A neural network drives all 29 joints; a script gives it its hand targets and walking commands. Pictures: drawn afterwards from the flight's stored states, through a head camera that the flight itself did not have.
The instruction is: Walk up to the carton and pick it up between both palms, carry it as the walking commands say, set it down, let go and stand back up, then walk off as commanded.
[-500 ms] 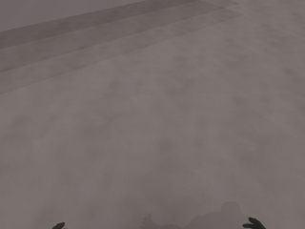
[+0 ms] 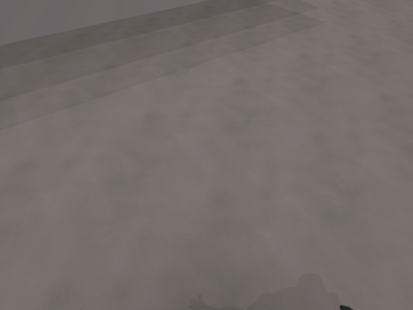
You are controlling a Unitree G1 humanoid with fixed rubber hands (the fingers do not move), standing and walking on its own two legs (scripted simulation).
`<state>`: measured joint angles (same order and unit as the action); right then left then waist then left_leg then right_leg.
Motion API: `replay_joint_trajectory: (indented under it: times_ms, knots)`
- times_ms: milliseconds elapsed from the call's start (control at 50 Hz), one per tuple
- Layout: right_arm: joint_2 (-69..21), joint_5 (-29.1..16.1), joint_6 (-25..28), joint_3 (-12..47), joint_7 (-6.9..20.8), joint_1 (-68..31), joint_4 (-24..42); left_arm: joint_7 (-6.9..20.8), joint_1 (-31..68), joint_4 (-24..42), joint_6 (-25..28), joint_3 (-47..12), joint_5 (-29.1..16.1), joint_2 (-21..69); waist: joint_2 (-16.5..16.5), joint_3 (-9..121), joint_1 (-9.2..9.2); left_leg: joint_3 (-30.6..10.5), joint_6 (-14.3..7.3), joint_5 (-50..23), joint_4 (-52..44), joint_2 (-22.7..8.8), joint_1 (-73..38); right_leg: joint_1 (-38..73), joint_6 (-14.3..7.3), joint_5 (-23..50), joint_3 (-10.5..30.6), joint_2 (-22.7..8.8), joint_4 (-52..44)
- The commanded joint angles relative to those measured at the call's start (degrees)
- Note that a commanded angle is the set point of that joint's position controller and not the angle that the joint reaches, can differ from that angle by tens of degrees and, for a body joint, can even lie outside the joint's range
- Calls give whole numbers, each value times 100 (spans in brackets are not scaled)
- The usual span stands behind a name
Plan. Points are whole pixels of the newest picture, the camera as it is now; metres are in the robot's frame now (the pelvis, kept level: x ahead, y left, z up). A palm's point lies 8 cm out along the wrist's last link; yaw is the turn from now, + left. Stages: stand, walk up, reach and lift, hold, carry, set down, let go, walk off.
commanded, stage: stand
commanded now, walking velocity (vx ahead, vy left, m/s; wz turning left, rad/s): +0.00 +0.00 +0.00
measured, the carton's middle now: out of the picture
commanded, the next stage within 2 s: walk up in 0.14 s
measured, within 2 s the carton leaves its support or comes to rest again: neither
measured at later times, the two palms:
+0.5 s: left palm out of the picture +0.09 +0.26 -0.14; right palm out of the picture +0.06 -0.31 -0.15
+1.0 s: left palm (117, 273) +0.22 +0.21 -0.12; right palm out of the picture -0.08 -0.27 -0.12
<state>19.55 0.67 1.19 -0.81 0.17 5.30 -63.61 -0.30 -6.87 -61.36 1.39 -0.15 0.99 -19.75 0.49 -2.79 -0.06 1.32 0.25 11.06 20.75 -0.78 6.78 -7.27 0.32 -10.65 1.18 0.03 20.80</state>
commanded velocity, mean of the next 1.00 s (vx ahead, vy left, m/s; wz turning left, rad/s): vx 0.10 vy -0.06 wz -0.33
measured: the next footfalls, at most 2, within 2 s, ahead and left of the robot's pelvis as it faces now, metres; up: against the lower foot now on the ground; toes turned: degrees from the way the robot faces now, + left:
left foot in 0.88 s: +0.06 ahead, +0.13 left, +0.00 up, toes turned -13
right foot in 1.28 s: +0.09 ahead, -0.29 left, +0.00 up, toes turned -36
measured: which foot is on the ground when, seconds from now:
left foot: down 0.00-0.50, up 0.52-0.86, down 0.88-1.00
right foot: down 0.00-0.86, up 0.88-1.00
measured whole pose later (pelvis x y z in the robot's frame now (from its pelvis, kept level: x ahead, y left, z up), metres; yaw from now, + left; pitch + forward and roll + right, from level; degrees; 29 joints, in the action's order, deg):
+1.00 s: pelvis +0.00 +0.01 -0.01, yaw -21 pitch -1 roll -1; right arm 15.7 2.0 0.3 -2.9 -3.7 18.5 -52.1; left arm 5.4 -7.2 -44.4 -4.1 4.6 3.5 -17.3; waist 1.6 -3.0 -0.1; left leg 6.6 1.9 20.2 32.7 -6.1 11.1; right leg -34.3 2.6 -15.0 3.4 1.5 61.9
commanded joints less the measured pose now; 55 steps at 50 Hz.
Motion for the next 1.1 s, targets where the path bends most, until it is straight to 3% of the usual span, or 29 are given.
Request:
replay_joint_trajectory:
  times_ms: [0,300,320,340,360,380,400,420,440,460,480,500,520,540,580,600,660,760,780,800,820,840,860,880,900,940,980,1040,1080]
  knots:
    - [1170,-6,78,-225,-47,-323,352,-43,368,356,77,228,1,-1234,52,376,-15,-576,-140,-361,-480,-630,-134,-170,-178,413,520,-681,-413]
    - [1170,-4,92,-245,-52,-284,346,-53,199,286,77,216,-13,-1132,-139,413,14,-524,-185,-725,-452,-656,-215,-58,-192,832,556,-715,-431]
    - [849,-39,-278,-245,-312,1079,362,248,444,580,-206,548,67,-596,1105,408,-340,-1134,-427,632,268,-976,-912,-639,-258,392,-154,-193,681]
    - [1039,66,-251,-318,-271,360,558,157,431,851,-279,510,-64,-459,-611,-49,-142,-493,-253,-1117,198,-1167,-597,-1126,-210,782,151,-188,1283]
    - [1125,34,-310,-331,-264,160,835,109,169,976,-327,484,-121,-360,-1274,-67,-111,-297,-272,-1191,187,-1299,-326,-1483,-237,176,218,-200,1619]
    - [1045,87,-357,-302,-269,247,930,88,-5,1073,-397,489,-86,-321,-1533,-118,-116,-672,-433,-1252,162,-1508,234,-1399,-237,-893,167,-138,2210]
    - [1083,147,-406,-340,-252,46,1101,70,-114,1126,-443,482,-80,-252,-1733,-198,-93,-895,-696,-281,-55,-1849,925,-1419,-207,-1867,184,-111,3060]
    - [1009,114,-398,-296,-227,-173,1183,120,-216,1113,-413,493,-19,-468,-1250,-3,-212,-1135,-928,-1183,131,-2214,946,-1084,83,-1897,152,-170,2769]
    - [1031,113,-357,-318,-234,-363,1356,125,-302,1149,-367,485,-19,-540,-1037,215,-44,-1060,-872,-1722,542,-2224,939,-757,-13,-1733,263,-368,2365]
    - [958,158,-325,-326,-260,-351,1414,169,-525,1103,-331,495,25,-400,-853,398,88,-421,-620,-1535,809,-1904,922,-522,-71,-1203,115,-375,1543]
    - [805,191,-316,-333,-236,-453,1509,176,-744,1111,-323,519,69,-559,-398,324,266,109,-265,-790,1567,-1308,1331,-252,-218,65,625,-592,666]
    - [490,139,-312,-271,-200,-351,1668,137,-888,1182,-272,631,143,-1142,1268,329,308,675,112,782,3319,-299,2165,187,-719,1792,2337,-1688,-112]
    - [358,178,-404,-205,-212,-731,1676,61,-1049,1065,-289,632,-15,-1184,1396,408,490,-130,171,2299,3909,-97,2452,198,-1345,2389,3434,-2336,-366]
    - [339,167,-444,-218,-206,-827,1826,19,-1181,1110,-269,623,-39,-1064,1138,316,575,-368,202,2286,4195,-222,2413,-181,-1485,2241,3521,-2325,-413]
    - [411,171,-387,-242,-169,-430,1748,-56,-371,1335,-325,560,8,-830,1081,185,132,-496,179,1784,3998,-311,2384,-208,-1169,880,2720,-1779,-449]
    - [411,126,-379,-272,-155,-280,1692,-52,-342,1356,-323,543,-14,-697,965,332,82,-424,189,1520,3913,-291,2348,-68,-1028,975,2401,-1475,-369]
    - [316,119,-382,-253,-128,-111,1696,-47,-459,1410,-278,493,-17,-603,625,564,82,-344,193,1214,3605,-225,2067,-104,-1004,935,2138,-1326,-321]
    - [121,48,-379,-243,-183,155,1887,4,-504,1641,-310,515,41,-545,850,622,163,-25,356,1407,2334,-105,1554,-390,-995,140,2081,-1085,-439]
    - [23,1,-377,-212,-212,270,1945,11,-420,1712,-325,536,46,-497,1163,731,122,52,342,1368,2058,-99,1219,-618,-937,26,2028,-940,-408]
    - [25,2,-357,-231,-213,510,1962,21,-346,1800,-344,519,69,-470,1125,772,56,154,359,1304,1715,-4,968,-754,-820,-343,2090,-882,-396]
    - [194,-72,-322,-297,-268,1368,1735,158,-38,1986,-410,538,104,-600,1358,1209,-246,315,295,1193,877,-14,-314,-1380,-665,-2069,1755,-296,-342]
    - [651,-140,-259,-506,-368,2434,1368,344,815,2394,-446,501,129,-350,624,987,-955,24,199,908,18,-560,-2072,-3223,-292,-2192,1160,194,817]
    - [1295,-10,-215,-681,-467,2965,1208,426,1235,2645,-414,396,191,321,-1418,466,-1146,-2309,-62,2192,-864,-2395,-2317,-4783,93,-1723,493,594,3114]
    - [1452,32,-218,-693,-552,2484,1309,457,1093,2714,-388,379,283,335,-965,-89,-687,-3124,-425,2529,-1059,-3425,-1283,-5092,361,-1196,783,-60,3930]
    - [1386,38,-213,-632,-581,1869,1504,502,1070,2730,-364,449,316,101,-180,-173,-451,-2895,-554,2545,-1133,-3355,-613,-4638,387,-762,782,-267,4143]
    - [749,187,9,-562,-463,1745,1370,610,804,2538,-354,477,262,-1,-883,-151,-286,-2192,-415,2909,-1045,-2623,-87,-3955,200,-404,746,-404,4484]
    - [661,188,119,-501,-408,1520,1404,714,580,2329,-370,528,226,19,-1126,-185,-75,-1472,-317,2872,-1122,-2209,243,-3793,216,-220,510,-349,4868]
    - [579,182,219,-490,-282,1480,1404,738,798,2244,-413,487,120,144,-1020,-563,-21,-856,-313,2529,-1284,-2102,526,-3616,235,60,328,-468,4645]
    - [550,203,235,-477,-249,1572,1333,770,919,2226,-424,441,52,240,-1366,-814,-91,-393,-252,2145,-1393,-2004,725,-3363,277,140,136,-459,4083]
